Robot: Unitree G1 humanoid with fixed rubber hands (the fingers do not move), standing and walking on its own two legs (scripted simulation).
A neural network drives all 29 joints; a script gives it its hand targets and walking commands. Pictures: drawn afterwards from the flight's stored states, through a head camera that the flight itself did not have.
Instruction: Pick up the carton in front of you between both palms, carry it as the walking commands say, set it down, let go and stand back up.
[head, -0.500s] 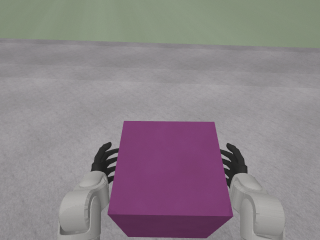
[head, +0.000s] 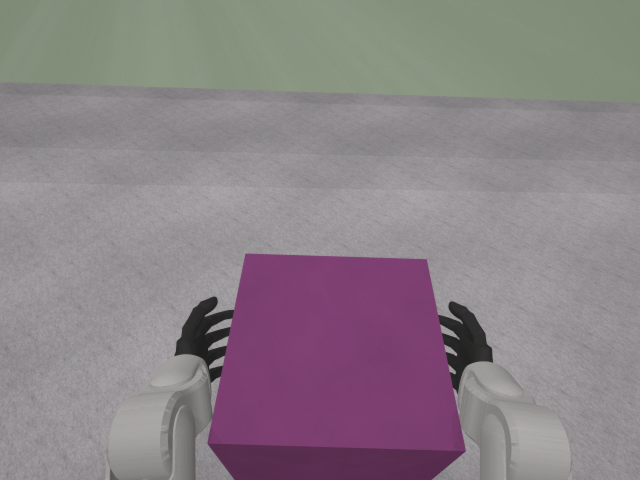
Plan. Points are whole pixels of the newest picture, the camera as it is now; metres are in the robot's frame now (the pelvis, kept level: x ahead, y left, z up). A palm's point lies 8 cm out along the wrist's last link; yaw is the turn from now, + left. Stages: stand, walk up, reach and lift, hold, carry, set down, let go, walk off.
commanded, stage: carry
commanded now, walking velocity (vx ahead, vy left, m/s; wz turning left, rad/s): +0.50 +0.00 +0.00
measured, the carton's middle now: (331, 383) +0.25 -0.01 +0.02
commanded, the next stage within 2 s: none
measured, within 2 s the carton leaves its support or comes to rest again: neither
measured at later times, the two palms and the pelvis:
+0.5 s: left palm (235, 205) +0.52 +0.14 +0.08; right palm (414, 197) +0.56 -0.15 +0.08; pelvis +0.31 -0.03 +0.01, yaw +5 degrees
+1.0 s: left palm (227, 104) +0.87 +0.21 +0.09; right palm (362, 104) +0.86 -0.09 +0.11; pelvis +0.62 +0.07 +0.01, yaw +0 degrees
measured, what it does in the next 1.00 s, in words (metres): walks ahead: right foot, then left foot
